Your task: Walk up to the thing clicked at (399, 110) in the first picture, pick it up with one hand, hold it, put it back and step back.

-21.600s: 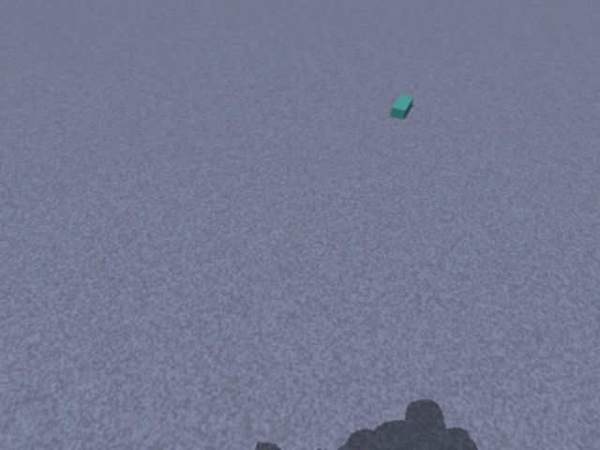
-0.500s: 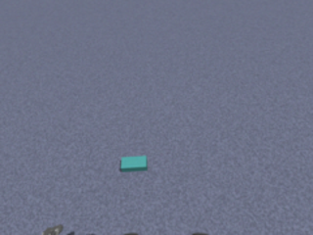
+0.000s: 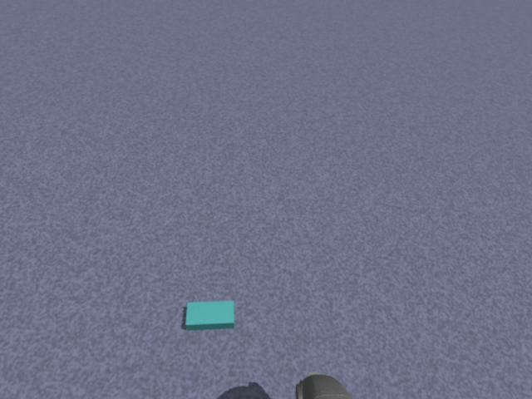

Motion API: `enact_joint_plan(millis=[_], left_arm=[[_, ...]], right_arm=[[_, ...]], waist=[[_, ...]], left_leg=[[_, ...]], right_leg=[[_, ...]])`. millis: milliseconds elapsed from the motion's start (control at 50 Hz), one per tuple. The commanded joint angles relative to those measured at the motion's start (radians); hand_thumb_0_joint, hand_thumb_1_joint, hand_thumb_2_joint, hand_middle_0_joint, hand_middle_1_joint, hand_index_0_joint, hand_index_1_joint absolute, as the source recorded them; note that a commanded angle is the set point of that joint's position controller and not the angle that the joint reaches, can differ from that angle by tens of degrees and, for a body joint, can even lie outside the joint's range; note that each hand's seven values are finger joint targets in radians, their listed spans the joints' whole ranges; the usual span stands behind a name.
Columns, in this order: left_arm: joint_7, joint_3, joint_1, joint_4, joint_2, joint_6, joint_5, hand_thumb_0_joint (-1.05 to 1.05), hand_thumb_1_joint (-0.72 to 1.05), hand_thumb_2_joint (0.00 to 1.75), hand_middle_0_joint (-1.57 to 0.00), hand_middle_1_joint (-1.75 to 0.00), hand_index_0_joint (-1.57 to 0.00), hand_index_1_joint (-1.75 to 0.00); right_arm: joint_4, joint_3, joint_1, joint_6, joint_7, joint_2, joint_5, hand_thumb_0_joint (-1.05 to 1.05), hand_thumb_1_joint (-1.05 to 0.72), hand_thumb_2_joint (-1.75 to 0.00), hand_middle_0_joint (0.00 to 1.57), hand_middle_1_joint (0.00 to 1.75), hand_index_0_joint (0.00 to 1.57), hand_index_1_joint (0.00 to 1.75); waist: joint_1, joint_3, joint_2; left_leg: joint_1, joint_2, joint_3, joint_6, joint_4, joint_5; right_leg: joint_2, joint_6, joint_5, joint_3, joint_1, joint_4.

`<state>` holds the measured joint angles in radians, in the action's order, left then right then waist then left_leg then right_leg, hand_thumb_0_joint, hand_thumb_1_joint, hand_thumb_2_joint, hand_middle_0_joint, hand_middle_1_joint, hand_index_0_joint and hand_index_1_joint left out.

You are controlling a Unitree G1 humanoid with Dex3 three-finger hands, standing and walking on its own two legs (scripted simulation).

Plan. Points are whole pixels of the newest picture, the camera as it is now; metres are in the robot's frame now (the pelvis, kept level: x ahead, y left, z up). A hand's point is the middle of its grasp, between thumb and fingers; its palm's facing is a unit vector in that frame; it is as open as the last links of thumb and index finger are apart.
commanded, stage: walk up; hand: left
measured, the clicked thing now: (210, 315) +0.52 +0.15 -0.74
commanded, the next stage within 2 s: stand in 1.78 s
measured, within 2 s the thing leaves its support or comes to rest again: neither
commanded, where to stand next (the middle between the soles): +0.16 -0.03 m, yaw +2 degrees
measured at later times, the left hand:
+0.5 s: hand out of the picture +0.17 +0.26 -0.16, palm faces +0.00 -0.94 -0.34, open 7.4 cm
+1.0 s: hand (117, 379) +0.19 +0.24 -0.15, palm faces +0.03 -0.95 -0.33, open 7.4 cm
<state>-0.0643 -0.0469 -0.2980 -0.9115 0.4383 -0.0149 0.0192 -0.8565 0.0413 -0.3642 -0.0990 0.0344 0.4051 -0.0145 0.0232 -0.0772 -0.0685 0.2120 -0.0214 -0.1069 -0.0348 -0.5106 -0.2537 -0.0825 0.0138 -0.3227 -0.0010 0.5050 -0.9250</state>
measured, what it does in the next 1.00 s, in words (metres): walks ahead: right foot, then left foot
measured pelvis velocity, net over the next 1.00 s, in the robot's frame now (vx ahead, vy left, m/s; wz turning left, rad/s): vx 0.12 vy -0.01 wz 0.04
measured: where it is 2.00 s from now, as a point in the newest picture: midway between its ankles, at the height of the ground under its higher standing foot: outside the picture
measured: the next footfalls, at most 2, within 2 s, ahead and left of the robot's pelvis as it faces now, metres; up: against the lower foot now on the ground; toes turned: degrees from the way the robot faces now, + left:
right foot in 0.16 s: +0.18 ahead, -0.15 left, +0.00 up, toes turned +0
left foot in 0.42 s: +0.15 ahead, +0.11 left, +0.00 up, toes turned +3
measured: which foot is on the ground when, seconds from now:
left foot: down 0.00-0.18, up 0.20-0.40, down 0.42-1.00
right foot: up 0.00-0.14, down 0.16-1.00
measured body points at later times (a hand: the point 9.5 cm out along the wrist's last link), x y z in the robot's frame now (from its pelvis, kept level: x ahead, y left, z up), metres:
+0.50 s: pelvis +0.09 -0.01 -0.02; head +0.10 +0.00 +0.43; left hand +0.16 +0.30 -0.14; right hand +0.15 -0.33 -0.13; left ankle +0.12 +0.10 -0.74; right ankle +0.14 -0.15 -0.73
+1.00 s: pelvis +0.12 -0.01 +0.01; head +0.12 -0.01 +0.46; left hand +0.19 +0.29 -0.12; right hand +0.25 -0.31 -0.11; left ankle +0.12 +0.10 -0.74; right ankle +0.14 -0.15 -0.74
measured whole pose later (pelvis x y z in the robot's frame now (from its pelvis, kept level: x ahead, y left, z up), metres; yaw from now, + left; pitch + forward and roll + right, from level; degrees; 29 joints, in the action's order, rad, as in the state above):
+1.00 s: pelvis +0.12 -0.01 +0.01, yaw +2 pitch -2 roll +0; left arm -0.02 0.01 -0.07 -1.15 0.35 -0.01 0.00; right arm -1.12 -0.01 -0.03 -0.03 0.01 0.36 0.00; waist -0.02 -0.04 0.00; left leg 0.13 -0.01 -0.04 0.00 -0.37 -0.20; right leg -0.04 -0.03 -0.18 -0.04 0.14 -0.36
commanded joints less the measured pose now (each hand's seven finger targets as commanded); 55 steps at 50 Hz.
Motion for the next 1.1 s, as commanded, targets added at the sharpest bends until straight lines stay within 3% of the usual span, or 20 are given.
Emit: enact_joint_plan(millis=[0,40,60,120,140,160,180,200,260,320,380,400,420,440,460,500,540,600,740,1080], left_arm=[[0.016,-0.046,0.024,0.074,0.128,-0.021,-0.007,0.0,0.9,0.9,-0.2,-0.3,-0.2,-0.3],[0.026,-0.042,0.038,0.07,0.112,-0.026,-0.009,0.0,0.9,0.9,-0.2,-0.3,-0.2,-0.3],[0.032,-0.042,0.049,0.066,0.11,-0.026,-0.011,0.0,0.9,0.9,-0.2,-0.3,-0.2,-0.3],[0.049,-0.048,0.015,0.031,0.135,-0.04,-0.004,0.0,0.9,0.9,-0.2,-0.3,-0.2,-0.3],[0.047,-0.075,-0.057,0.042,0.206,-0.049,0.001,0.0,0.9,0.9,-0.2,-0.3,-0.2,-0.3],[0.049,-0.086,-0.041,0.063,0.266,-0.057,-0.002,0.0,0.9,0.9,-0.2,-0.3,-0.2,-0.3],[0.047,-0.093,-0.028,0.058,0.308,-0.05,-0.007,0.0,0.9,0.9,-0.2,-0.3,-0.2,-0.3],[0.049,-0.088,-0.017,0.065,0.284,-0.045,-0.016,0.0,0.9,0.9,-0.2,-0.3,-0.2,-0.3],[0.055,-0.063,0.072,0.078,0.236,-0.038,-0.003,0.0,0.9,0.9,-0.2,-0.3,-0.2,-0.3],[0.051,-0.054,0.113,0.085,0.218,-0.028,0.006,0.0,0.9,0.9,-0.2,-0.3,-0.2,-0.3],[0.049,-0.029,0.185,0.077,0.165,-0.007,-0.012,0.0,0.9,0.9,-0.2,-0.3,-0.2,-0.3],[0.049,-0.014,0.188,0.076,0.12,0.0,-0.021,0.0,0.9,0.9,-0.2,-0.3,-0.2,-0.3],[0.047,0.003,0.169,0.075,0.067,0.007,-0.029,0.0,0.9,0.9,-0.2,-0.3,-0.2,-0.3],[0.057,-0.017,0.153,0.035,0.133,0.015,-0.03,0.0,0.9,0.9,-0.2,-0.3,-0.2,-0.3],[0.057,-0.023,0.148,0.013,0.159,0.013,-0.024,0.0,0.9,0.9,-0.2,-0.3,-0.2,-0.3],[0.056,-0.013,0.125,-0.028,0.123,-0.001,-0.027,0.0,0.9,0.9,-0.2,-0.3,-0.2,-0.3],[0.061,-0.017,0.115,-0.069,0.148,-0.017,-0.023,0.0,0.9,0.9,-0.2,-0.3,-0.2,-0.3],[0.056,0.001,0.198,-0.071,0.156,-0.02,-0.024,0.0,0.9,0.9,-0.2,-0.3,-0.2,-0.3],[0.062,0.017,0.222,-0.148,0.146,-0.019,-0.03,0.0,0.9,0.9,-0.2,-0.3,-0.2,-0.3],[0.065,0.01,0.279,-0.208,0.12,-0.016,-0.015,0.0,0.9,0.9,-0.2,-0.3,-0.2,-0.3]], right_arm=[[0.06,0.074,0.011,-0.009,-0.03,0.267,0.007,0.0,-0.9,-0.9,0.2,0.3,0.2,0.3],[0.061,0.061,0.022,0.004,-0.034,0.248,0.009,0.0,-0.9,-0.9,0.2,0.3,0.2,0.3],[0.056,0.057,0.019,0.011,-0.037,0.244,0.012,0.0,-0.9,-0.9,0.2,0.3,0.2,0.3],[0.053,0.038,0.047,0.032,-0.043,0.21,0.029,0.0,-0.9,-0.9,0.2,0.3,0.2,0.3],[0.07,0.028,-0.004,0.029,-0.036,0.169,0.031,0.0,-0.9,-0.9,0.2,0.3,0.2,0.3],[0.067,0.003,-0.06,0.033,-0.033,0.113,0.025,0.0,-0.9,-0.9,0.2,0.3,0.2,0.3],[0.041,0.04,-0.011,0.046,-0.047,0.222,0.014,0.0,-0.9,-0.9,0.2,0.3,0.2,0.3],[0.025,0.046,0.008,0.048,-0.05,0.245,0.011,0.0,-0.9,-0.9,0.2,0.3,0.2,0.3],[-0.028,0.043,-0.019,0.041,-0.039,0.221,0.018,0.0,-0.9,-0.9,0.2,0.3,0.2,0.3],[-0.06,0.038,-0.025,0.041,-0.031,0.182,0.004,0.0,-0.9,-0.9,0.2,0.3,0.2,0.3],[-0.106,0.045,-0.044,0.032,-0.041,0.178,-0.008,0.0,-0.9,-0.9,0.2,0.3,0.2,0.3],[-0.104,0.047,-0.029,0.029,-0.047,0.201,-0.016,0.0,-0.9,-0.9,0.2,0.3,0.2,0.3],[-0.075,0.053,0.041,0.018,-0.051,0.256,-0.021,0.0,-0.9,-0.9,0.2,0.3,0.2,0.3],[-0.056,0.056,0.136,0.021,-0.048,0.32,-0.005,0.0,-0.9,-0.9,0.2,0.3,0.2,0.3],[-0.048,0.048,0.202,0.024,-0.048,0.289,-0.004,0.0,-0.9,-0.9,0.2,0.3,0.2,0.3],[-0.067,0.022,0.236,0.022,-0.048,0.242,-0.004,0.0,-0.9,-0.9,0.2,0.3,0.2,0.3],[-0.088,0.008,0.22,0.026,-0.041,0.206,0.013,0.0,-0.9,-0.9,0.2,0.3,0.2,0.3],[-0.121,0.007,0.207,0.034,-0.045,0.2,0.014,0.0,-0.9,-0.9,0.2,0.3,0.2,0.3],[-0.176,0.0,0.292,0.043,-0.045,0.191,0.021,0.0,-0.9,-0.9,0.2,0.3,0.2,0.3],[-0.246,-0.003,0.37,0.052,-0.04,0.167,0.01,0.0,-0.9,-0.9,0.2,0.3,0.2,0.3]], waist=[[-0.015,-0.004,0.21],[-0.013,0.031,0.201],[-0.011,0.052,0.198],[-0.05,0.111,0.11],[-0.071,0.178,-0.059],[-0.053,0.193,-0.198],[-0.085,0.141,-0.166],[-0.084,0.094,-0.111],[-0.041,0.058,-0.121],[-0.033,0.07,-0.14],[0.014,0.094,-0.045],[0.016,0.073,0.044],[-0.01,0.064,0.19],[-0.024,0.006,0.218],[-0.05,-0.03,0.148],[-0.068,0.019,0.166],[-0.066,0.096,0.165],[-0.021,0.117,0.122],[-0.028,0.125,0.076],[-0.027,0.121,0.057]], left_leg=[[0.006,-0.234,0.163,-0.167,0.167,0.371],[0.015,-0.213,0.119,-0.154,0.072,0.575],[0.012,-0.204,0.114,-0.144,0.035,0.596],[0.08,-0.137,0.091,-0.072,-0.148,0.378],[0.165,-0.085,0.068,-0.058,-0.302,0.094],[0.303,0.008,0.057,-0.015,-0.447,-0.287],[0.349,0.01,0.088,-0.016,-0.544,-0.402],[0.374,-0.022,0.133,-0.01,-0.554,-0.379],[0.292,-0.042,0.109,0.005,-0.414,-0.254],[0.14,-0.013,0.063,0.014,-0.251,-0.177],[-0.067,0.014,0.047,0.015,-0.041,0.032],[-0.079,-0.042,0.139,0.006,0.059,0.0],[-0.021,-0.227,0.461,-0.052,0.221,-0.177],[0.155,-0.344,0.573,-0.156,0.294,-0.308],[0.203,-0.316,0.514,-0.169,0.257,-0.255],[0.122,-0.209,0.322,-0.093,0.146,0.015],[0.108,-0.16,0.234,-0.031,0.069,0.194],[0.034,-0.114,0.203,-0.009,0.119,0.045],[-0.063,-0.115,0.179,-0.006,0.13,0.215],[-0.125,-0.116,0.163,0.016,0.247,0.197]], right_leg=[[-0.015,-0.002,0.091,-0.022,-0.041,0.153],[0.022,0.0,0.13,-0.055,-0.126,0.218],[0.04,0.005,0.139,-0.065,-0.155,0.239],[0.059,0.046,0.282,-0.05,-0.362,0.431],[-0.064,0.081,0.154,0.127,-0.483,0.478],[-0.291,0.169,0.03,0.457,-0.527,0.587],[-0.344,0.285,-0.086,0.563,-0.46,0.615],[-0.326,0.295,-0.101,0.515,-0.421,0.617],[-0.205,0.222,-0.063,0.275,-0.292,0.601],[-0.169,0.199,0.022,0.177,-0.177,0.571],[-0.132,0.128,-0.076,0.106,-0.029,0.428],[-0.095,0.087,-0.167,0.074,0.023,0.376],[0.0,0.024,-0.169,0.032,0.048,0.254],[0.035,0.011,-0.194,0.013,-0.061,0.155],[0.015,0.013,-0.162,0.028,-0.125,0.149],[0.017,0.017,-0.016,0.016,-0.207,0.343],[-0.006,0.025,0.194,0.056,-0.347,0.436],[-0.035,0.035,0.235,0.08,-0.32,0.445],[-0.052,0.019,0.32,0.069,-0.349,0.537],[-0.055,-0.005,0.278,0.06,-0.395,0.651]])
